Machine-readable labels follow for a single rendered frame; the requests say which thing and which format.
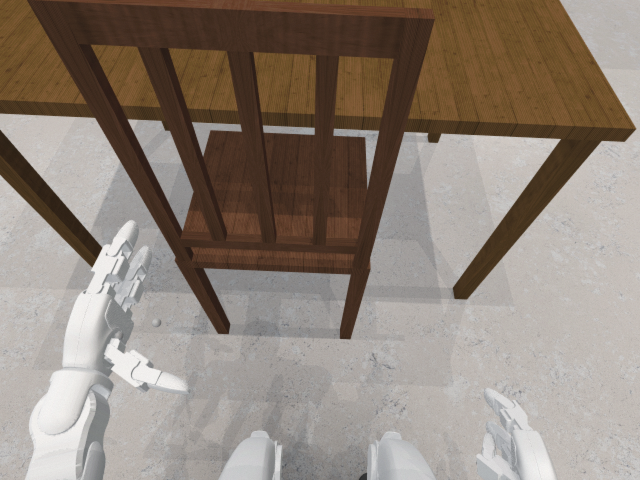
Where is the right robot thigh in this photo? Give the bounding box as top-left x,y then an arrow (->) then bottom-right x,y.
367,438 -> 437,480

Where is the robot right shin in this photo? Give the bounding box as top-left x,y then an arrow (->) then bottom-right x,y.
380,432 -> 402,441

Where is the left robot forearm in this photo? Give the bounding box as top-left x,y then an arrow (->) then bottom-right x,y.
25,367 -> 114,480

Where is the table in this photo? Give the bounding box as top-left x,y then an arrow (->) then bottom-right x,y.
0,0 -> 636,300

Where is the robot right hand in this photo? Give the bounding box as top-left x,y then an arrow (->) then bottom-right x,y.
476,388 -> 558,480

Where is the robot left hand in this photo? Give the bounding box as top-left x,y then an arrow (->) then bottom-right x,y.
62,220 -> 190,394

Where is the chair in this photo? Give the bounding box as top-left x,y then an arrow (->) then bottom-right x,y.
27,0 -> 435,339

